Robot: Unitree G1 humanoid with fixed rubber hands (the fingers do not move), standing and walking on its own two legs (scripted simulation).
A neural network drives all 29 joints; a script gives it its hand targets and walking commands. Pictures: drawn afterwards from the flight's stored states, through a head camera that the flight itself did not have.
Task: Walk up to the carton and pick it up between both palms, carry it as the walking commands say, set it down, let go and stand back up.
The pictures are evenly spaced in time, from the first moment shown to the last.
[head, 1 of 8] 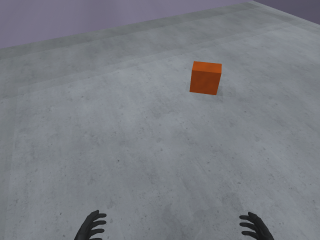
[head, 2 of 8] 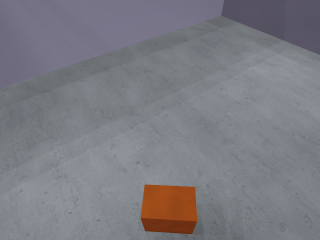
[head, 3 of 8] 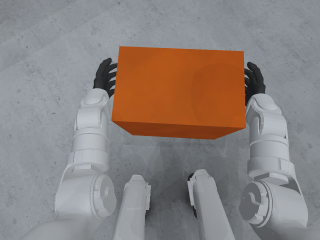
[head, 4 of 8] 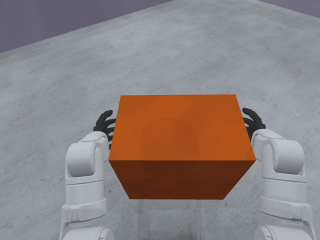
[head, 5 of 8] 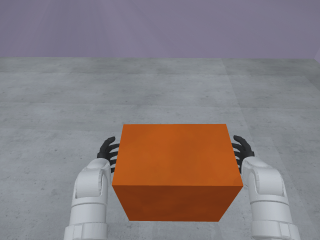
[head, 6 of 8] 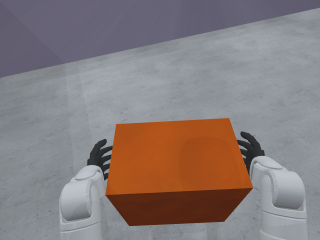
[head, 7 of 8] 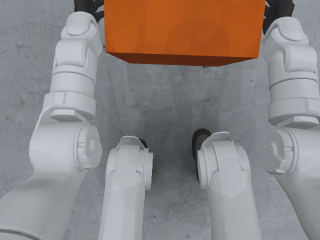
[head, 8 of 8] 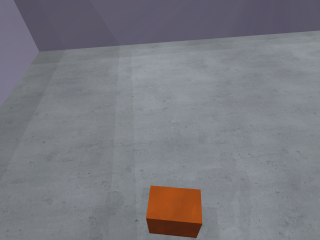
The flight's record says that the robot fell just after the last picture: no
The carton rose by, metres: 0.69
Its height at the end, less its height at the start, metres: +0.00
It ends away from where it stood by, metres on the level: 0.54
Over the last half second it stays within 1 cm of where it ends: yes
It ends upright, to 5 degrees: yes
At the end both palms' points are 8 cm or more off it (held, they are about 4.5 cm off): yes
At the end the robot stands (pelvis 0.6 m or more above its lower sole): yes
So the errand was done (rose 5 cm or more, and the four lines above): yes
